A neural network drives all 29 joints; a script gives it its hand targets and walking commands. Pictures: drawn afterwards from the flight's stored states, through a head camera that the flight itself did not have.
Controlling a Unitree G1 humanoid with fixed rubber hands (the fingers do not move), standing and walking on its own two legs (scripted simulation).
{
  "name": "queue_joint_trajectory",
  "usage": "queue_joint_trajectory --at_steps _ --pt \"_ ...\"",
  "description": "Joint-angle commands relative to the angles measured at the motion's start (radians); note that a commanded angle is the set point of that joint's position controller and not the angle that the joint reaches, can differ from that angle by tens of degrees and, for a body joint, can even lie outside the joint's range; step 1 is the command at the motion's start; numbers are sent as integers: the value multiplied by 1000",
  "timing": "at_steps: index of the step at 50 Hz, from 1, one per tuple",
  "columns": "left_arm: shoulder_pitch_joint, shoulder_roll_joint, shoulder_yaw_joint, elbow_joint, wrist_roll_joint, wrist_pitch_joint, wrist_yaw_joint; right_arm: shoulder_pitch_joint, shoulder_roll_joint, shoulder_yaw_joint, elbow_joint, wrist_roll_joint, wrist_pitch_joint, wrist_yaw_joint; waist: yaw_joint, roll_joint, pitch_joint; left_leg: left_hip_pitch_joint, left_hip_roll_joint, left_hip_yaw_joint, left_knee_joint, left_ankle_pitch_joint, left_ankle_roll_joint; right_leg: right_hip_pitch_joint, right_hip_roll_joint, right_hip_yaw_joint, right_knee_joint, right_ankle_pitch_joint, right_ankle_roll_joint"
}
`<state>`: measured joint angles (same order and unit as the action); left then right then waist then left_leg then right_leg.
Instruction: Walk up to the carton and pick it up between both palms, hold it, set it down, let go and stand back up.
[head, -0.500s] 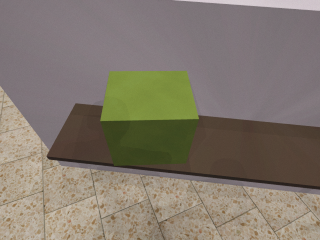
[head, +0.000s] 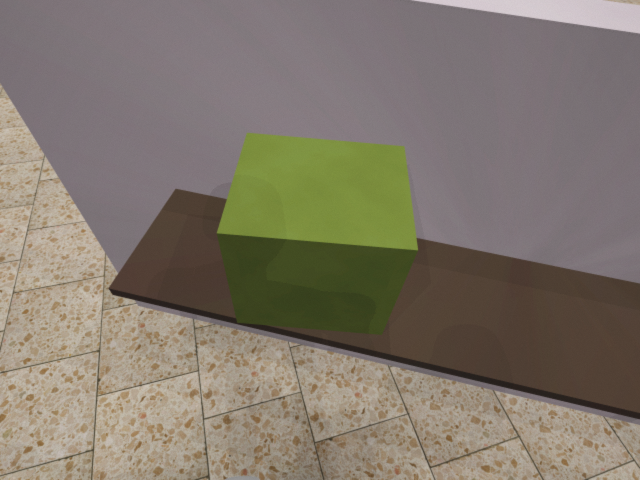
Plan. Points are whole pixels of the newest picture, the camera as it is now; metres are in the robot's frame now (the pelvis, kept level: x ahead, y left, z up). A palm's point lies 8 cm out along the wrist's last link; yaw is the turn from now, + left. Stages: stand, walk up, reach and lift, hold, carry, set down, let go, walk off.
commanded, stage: walk up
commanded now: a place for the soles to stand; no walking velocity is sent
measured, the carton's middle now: (317, 238) +0.46 +0.02 +0.00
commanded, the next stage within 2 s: reach and lift in 0.98 s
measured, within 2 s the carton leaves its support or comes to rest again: neither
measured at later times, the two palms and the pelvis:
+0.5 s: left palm out of the picture -0.01 +0.27 -0.14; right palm out of the picture +0.01 -0.22 -0.12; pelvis -0.01 +0.02 +0.01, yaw +2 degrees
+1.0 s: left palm out of the picture -0.02 +0.27 -0.14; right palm out of the picture +0.04 -0.21 -0.12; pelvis -0.01 +0.03 +0.01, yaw +4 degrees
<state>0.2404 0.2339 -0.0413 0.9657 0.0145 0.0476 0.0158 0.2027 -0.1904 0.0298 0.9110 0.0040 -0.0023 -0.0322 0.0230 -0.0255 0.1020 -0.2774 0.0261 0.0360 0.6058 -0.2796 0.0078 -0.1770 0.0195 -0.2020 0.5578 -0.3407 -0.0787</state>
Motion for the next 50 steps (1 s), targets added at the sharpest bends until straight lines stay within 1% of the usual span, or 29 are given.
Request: queue_joint_trajectory --at_steps 1,3,5,9,12,20,26,37,49,50 --pt "52 155 37 -7 -15 -40 -2 37 -116 -11 -11 -11 -16 -4 -31 50 -105 64 87 -85 -96 222 57 26 -216 222 -220 323 62" --pt "49 133 31 1 -10 -40 1 35 -122 -9 15 -10 -16 -5 -28 21 -99 58 88 -85 -107 208 59 38 -208 204 -238 310 67" --pt "49 130 30 11 -10 -35 2 27 -123 -4 34 -7 -15 -6 -27 2 -75 45 89 -87 -122 176 56 26 -204 196 -263 251 65" --pt "48 128 29 32 -14 -30 1 24 -137 4 69 -5 -16 -8 -26 5 -26 18 85 -95 -153 105 50 -6 -198 198 -314 72 51" --pt "47 133 29 46 -13 -31 1 31 -146 7 90 -5 -19 -8 -27 15 -7 -3 81 -105 -172 74 48 -11 -191 193 -323 13 41" --pt "61 132 23 75 -7 -34 2 55 -153 12 116 -2 -28 -7 -21 58 -24 -58 91 -157 -220 48 59 36 -168 164 -260 17 21" --pt "76 126 16 92 -6 -36 5 76 -156 13 120 -1 -28 -7 -19 76 -40 -83 103 -198 -249 44 68 61 -161 160 -228 36 20" --pt "92 119 12 114 -7 -41 8 93 -154 11 116 -2 -29 -8 -30 61 -44 -71 94 -205 -232 108 69 51 -171 151 -219 59 18" --pt "96 121 16 117 -7 -37 10 79 -153 9 107 -2 -28 -11 -32 49 -44 -75 78 -205 -199 157 69 54 -184 135 -213 65 12" --pt "-765 324 79 -332 -48 159 5 -670 -56 -137 -45 -96 -34 23 -132 -6 -180 -277 52 -37 -31 -142 -9 -213 -80 136 91 -187 27"
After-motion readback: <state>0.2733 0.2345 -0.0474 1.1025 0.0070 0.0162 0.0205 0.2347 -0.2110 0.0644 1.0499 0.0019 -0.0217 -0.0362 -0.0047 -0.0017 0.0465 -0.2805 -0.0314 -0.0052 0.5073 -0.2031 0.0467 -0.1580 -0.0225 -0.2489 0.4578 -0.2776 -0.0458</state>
